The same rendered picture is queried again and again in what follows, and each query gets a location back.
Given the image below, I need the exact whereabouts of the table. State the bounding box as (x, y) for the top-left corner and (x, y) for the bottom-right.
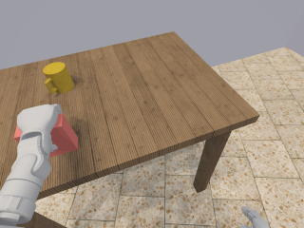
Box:
(0, 31), (260, 228)

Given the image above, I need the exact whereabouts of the right robot hand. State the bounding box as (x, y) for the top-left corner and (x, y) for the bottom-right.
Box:
(239, 206), (270, 228)

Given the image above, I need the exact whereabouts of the sponge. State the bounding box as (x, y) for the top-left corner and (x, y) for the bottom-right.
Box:
(13, 113), (79, 158)

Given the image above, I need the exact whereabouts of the left robot hand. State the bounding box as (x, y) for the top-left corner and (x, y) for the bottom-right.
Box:
(16, 104), (63, 153)

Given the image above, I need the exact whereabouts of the robot left forearm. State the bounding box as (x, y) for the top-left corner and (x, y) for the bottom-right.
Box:
(0, 128), (51, 227)

